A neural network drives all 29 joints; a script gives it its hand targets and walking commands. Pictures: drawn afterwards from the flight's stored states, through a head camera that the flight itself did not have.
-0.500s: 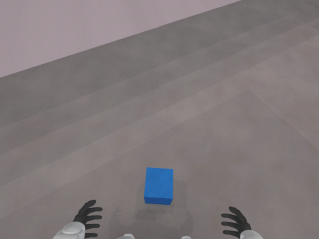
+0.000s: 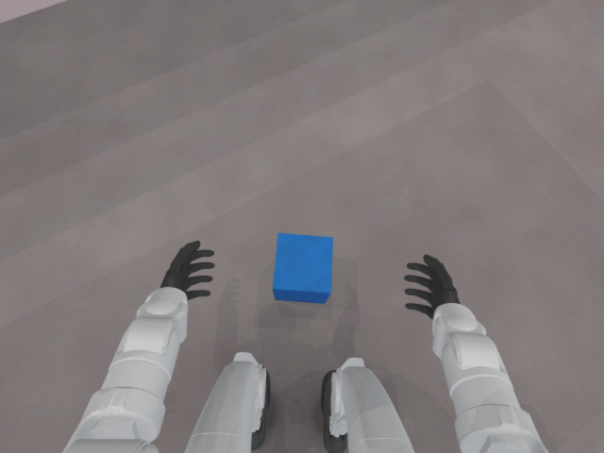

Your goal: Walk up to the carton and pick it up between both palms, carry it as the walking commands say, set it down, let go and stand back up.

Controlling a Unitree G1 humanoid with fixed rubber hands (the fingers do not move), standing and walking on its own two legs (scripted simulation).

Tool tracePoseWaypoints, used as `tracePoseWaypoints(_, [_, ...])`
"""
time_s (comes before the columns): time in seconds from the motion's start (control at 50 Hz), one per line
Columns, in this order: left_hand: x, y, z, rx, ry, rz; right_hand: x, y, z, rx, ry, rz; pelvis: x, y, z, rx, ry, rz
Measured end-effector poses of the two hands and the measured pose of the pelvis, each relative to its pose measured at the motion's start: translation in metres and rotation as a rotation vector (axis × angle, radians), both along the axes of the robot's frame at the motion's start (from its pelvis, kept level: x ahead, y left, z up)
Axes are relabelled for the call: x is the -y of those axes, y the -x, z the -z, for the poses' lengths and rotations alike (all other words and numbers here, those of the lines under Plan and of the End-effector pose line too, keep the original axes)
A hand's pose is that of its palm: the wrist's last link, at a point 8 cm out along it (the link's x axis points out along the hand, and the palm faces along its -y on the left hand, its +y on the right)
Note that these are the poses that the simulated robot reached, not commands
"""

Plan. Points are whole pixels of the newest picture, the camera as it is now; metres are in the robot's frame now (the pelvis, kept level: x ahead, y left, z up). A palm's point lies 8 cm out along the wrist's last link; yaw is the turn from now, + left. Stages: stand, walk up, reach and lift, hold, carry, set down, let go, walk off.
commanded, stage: reach and lift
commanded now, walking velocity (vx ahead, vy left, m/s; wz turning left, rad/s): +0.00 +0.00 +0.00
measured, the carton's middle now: (302, 270) +0.48 -0.01 -0.61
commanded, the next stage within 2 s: none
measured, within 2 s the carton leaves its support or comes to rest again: neither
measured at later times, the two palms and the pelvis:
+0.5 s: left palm (212, 213) +0.45 +0.16 -0.14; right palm (406, 225) +0.44 -0.16 -0.14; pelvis +0.00 +0.00 -0.03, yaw +0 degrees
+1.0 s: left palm (225, 226) +0.46 +0.15 -0.23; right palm (387, 236) +0.45 -0.16 -0.23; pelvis +0.00 +0.00 -0.10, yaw +0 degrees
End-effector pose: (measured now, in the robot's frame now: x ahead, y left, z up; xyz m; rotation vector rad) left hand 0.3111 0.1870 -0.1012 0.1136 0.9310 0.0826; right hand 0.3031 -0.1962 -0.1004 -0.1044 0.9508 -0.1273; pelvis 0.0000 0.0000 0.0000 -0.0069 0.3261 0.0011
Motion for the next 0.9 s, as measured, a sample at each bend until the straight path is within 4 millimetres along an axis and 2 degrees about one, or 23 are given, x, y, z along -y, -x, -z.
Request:
tracePoseWaypoints(0.18, [0.012,-0.052,0.014,0.095,0.016,-0.016,-0.018,-0.052,0.013,0.100,-0.011,0.019,-0.002,0.002,0.013,-0.116,-0.001,-0.005])
tracePoseWaypoints(0.36, [0.024,-0.102,0.030,0.203,0.031,-0.031,-0.026,-0.099,0.029,0.215,-0.035,0.037,-0.005,0.000,0.026,-0.248,-0.006,0.008])
tracePoseWaypoints(0.54, [0.028,-0.146,0.038,0.288,0.035,-0.038,-0.037,-0.148,0.037,0.311,-0.046,0.030,-0.004,0.002,0.036,-0.351,-0.007,0.010])
tracePoseWaypoints(0.62, [0.030,-0.154,0.043,0.307,0.037,-0.035,-0.040,-0.155,0.043,0.326,-0.043,0.030,-0.003,0.001,0.038,-0.384,-0.004,0.005])
tracePoseWaypoints(0.74, [0.032,-0.152,0.058,0.299,0.045,-0.035,-0.041,-0.151,0.057,0.317,-0.043,0.037,-0.001,0.000,0.043,-0.414,-0.001,0.000])
tracePoseWaypoints(0.9, [0.032,-0.150,0.097,0.281,0.048,-0.045,-0.043,-0.150,0.094,0.297,-0.049,0.044,0.000,0.002,0.074,-0.448,0.001,-0.002])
